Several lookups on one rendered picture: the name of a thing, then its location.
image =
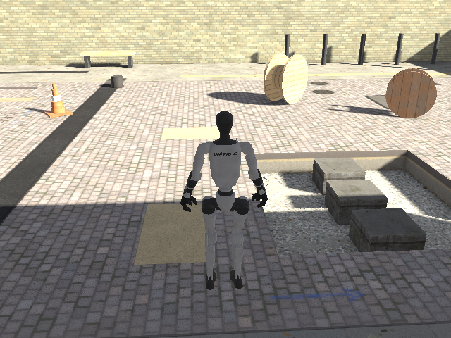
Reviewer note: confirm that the robot left hand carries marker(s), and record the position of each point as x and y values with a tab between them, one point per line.
189	201

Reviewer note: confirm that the robot right hand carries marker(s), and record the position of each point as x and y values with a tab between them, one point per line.
257	196

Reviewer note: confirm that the right robot shin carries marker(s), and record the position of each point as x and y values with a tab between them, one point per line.
237	254

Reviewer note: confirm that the robot left upper arm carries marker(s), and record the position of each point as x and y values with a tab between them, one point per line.
199	161

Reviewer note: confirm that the robot left foot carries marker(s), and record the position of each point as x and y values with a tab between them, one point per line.
210	283

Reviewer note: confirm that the robot right forearm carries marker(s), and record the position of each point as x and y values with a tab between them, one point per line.
258	183

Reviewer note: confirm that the robot right upper arm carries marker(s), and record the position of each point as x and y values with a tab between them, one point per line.
247	149

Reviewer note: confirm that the robot left forearm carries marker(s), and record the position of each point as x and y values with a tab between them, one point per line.
189	186

